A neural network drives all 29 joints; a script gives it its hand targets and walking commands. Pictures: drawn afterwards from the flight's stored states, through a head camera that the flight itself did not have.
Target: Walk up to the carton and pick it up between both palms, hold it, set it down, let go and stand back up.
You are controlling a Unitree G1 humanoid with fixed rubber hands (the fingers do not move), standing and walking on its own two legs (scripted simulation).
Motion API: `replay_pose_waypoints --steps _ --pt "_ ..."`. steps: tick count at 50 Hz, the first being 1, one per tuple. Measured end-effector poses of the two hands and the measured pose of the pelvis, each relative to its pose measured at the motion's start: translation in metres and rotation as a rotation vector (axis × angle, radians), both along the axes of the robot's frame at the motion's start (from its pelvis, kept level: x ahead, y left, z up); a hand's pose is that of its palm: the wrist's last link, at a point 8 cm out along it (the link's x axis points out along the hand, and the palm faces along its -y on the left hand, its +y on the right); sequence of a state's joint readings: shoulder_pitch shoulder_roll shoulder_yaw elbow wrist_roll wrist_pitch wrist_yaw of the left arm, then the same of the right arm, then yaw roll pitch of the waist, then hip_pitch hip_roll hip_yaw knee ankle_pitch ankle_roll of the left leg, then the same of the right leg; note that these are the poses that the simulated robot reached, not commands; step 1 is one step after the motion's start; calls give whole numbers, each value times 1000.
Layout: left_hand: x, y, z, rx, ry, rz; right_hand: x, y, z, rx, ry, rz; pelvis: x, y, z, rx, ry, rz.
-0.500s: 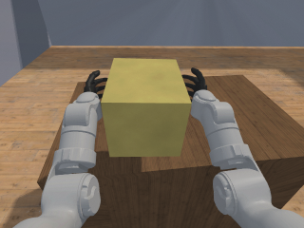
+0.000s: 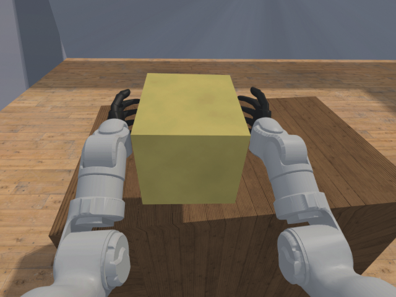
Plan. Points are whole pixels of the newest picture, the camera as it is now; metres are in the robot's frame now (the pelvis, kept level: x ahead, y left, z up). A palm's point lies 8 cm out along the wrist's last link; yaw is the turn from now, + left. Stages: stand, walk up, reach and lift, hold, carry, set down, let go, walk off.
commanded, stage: hold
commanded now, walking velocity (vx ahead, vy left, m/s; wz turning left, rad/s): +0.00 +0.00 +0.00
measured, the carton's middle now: (189, 135) +0.39 +0.03 +0.19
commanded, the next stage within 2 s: none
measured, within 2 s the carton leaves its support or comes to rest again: neither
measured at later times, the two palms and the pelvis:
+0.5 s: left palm (120, 130) +0.38 +0.16 +0.21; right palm (257, 129) +0.39 -0.11 +0.21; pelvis +0.00 +0.00 +0.00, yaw +0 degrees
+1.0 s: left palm (119, 128) +0.37 +0.16 +0.22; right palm (258, 127) +0.38 -0.11 +0.22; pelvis +0.00 +0.00 +0.00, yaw +0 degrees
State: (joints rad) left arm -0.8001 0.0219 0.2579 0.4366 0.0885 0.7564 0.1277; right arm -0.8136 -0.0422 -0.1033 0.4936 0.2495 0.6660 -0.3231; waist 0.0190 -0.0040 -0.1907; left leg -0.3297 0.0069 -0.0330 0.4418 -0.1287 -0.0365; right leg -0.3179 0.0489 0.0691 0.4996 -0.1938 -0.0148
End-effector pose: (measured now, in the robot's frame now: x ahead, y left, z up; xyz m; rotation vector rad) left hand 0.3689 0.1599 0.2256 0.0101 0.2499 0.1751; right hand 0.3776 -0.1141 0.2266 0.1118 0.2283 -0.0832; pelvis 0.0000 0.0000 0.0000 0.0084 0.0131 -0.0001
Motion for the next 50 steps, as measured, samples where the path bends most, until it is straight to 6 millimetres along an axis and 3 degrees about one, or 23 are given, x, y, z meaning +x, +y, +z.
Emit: replay_pose_waypoints --steps 23,50 --pt "8 1 -12 3 24 1 8 1 -14 10 25 -2 1 0 0 0 1 0" --pt "5 0 -5 2 5 2 5 1 -8 12 7 -2 1 0 0 0 1 0"
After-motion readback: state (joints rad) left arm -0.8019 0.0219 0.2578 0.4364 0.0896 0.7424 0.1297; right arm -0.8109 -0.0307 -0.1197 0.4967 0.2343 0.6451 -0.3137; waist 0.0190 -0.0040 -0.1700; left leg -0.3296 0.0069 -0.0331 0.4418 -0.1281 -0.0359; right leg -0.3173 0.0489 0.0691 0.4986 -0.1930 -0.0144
